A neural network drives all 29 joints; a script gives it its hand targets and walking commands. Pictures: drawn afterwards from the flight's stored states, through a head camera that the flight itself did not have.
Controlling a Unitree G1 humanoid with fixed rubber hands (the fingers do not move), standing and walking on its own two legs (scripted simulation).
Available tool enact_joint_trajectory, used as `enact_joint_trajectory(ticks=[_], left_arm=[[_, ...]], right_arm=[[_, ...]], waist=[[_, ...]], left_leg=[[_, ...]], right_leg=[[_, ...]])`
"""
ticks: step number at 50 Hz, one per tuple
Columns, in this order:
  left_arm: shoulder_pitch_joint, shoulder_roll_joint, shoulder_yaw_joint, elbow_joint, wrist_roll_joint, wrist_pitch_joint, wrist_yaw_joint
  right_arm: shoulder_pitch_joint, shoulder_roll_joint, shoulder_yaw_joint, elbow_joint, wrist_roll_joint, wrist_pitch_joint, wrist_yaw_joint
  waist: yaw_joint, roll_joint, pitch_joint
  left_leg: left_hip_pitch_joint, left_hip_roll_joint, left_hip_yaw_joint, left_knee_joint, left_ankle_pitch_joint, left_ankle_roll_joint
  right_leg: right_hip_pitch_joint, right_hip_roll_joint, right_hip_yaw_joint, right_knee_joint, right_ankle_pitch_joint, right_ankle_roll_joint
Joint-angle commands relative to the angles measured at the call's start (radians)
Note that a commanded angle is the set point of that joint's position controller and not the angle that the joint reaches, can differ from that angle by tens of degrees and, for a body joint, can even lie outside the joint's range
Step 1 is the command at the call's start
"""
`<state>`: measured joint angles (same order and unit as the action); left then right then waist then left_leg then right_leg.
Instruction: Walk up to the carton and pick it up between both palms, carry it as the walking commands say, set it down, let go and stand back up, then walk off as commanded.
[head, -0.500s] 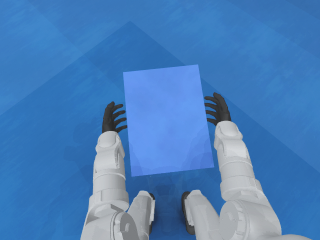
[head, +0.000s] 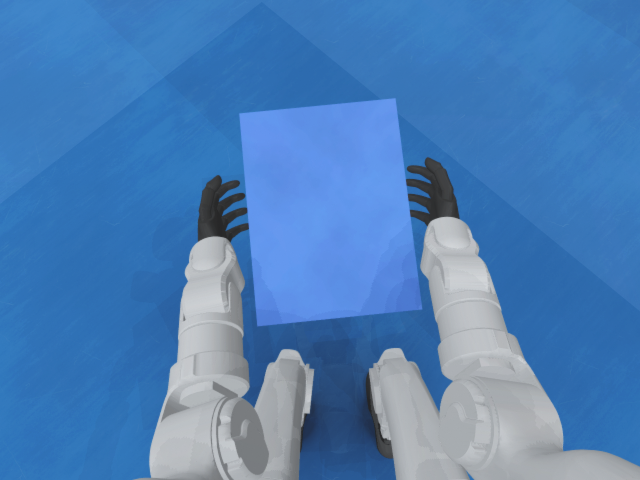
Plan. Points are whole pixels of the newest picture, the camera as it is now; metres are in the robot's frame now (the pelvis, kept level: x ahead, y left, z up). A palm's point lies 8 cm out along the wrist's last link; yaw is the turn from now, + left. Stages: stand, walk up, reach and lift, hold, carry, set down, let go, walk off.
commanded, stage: set down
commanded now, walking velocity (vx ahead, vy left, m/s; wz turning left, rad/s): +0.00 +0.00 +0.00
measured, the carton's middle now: (326, 219) +0.44 +0.03 -0.15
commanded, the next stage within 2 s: none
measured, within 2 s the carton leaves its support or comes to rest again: neither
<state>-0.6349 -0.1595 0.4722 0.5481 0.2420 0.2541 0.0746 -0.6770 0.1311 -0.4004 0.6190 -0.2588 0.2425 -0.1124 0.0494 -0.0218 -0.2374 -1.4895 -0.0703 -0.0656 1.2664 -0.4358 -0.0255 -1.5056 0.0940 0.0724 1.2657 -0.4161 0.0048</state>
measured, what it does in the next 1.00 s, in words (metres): lowers itself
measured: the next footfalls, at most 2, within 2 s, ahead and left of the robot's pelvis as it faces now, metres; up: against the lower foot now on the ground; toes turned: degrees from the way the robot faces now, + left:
none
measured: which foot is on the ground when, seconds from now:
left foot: down 0.00-1.00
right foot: down 0.00-1.00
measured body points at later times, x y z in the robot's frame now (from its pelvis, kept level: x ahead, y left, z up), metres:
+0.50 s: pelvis -0.02 +0.00 -0.08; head +0.22 +0.00 +0.31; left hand +0.42 +0.17 -0.16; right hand +0.45 -0.12 -0.16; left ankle +0.06 +0.13 -0.60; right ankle +0.07 -0.11 -0.60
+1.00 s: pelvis -0.04 +0.00 -0.15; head +0.25 +0.00 +0.20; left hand +0.44 +0.18 -0.25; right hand +0.48 -0.12 -0.25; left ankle +0.06 +0.13 -0.60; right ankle +0.07 -0.11 -0.60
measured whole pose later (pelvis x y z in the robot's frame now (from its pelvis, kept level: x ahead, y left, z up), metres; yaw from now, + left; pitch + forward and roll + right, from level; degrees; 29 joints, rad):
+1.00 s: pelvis -0.04 +0.00 -0.15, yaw +0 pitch +45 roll +1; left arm -1.00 -0.04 0.49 0.68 0.18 0.27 0.14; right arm -1.09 -0.03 -0.38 0.82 -0.20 0.25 -0.17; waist 0.05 -0.03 -0.12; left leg -2.04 -0.12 -0.06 1.79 -0.53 -0.06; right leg -2.06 0.15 0.07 1.79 -0.51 0.04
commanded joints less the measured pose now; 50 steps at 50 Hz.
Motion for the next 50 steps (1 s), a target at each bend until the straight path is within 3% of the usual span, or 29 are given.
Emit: enact_joint_trajectory(ticks=[1, 17, 50], left_arm=[[-0.574, -0.894, -0.598, 0.099, -0.13, -0.012, -0.284], [-0.73, -0.852, -0.554, 0.139, -0.153, -0.015, -0.252], [-1.03, -0.759, -0.495, 0.153, -0.177, -0.007, -0.219]], right_arm=[[-0.524, 0.952, 0.572, 0.098, 0.124, -0.014, 0.268], [-0.691, 0.905, 0.528, 0.154, 0.146, -0.025, 0.228], [-0.986, 0.793, 0.46, 0.216, 0.169, -0.017, 0.218]], waist=[[0.021, -0.027, -0.768], [0.029, -0.034, -0.811], [0.031, -0.039, -0.904]], left_leg=[[0.335, -0.074, 0.056, -0.065, 0.256, -0.001], [0.177, -0.081, 0.083, 0.099, 0.184, -0.01], [-0.032, -0.094, 0.128, 0.386, 0.168, -0.022]], right_leg=[[0.461, 0.066, -0.027, -0.072, 0.257, 0.021], [0.294, 0.083, -0.06, 0.089, 0.167, 0.025], [0.022, 0.095, -0.108, 0.383, 0.13, 0.021]])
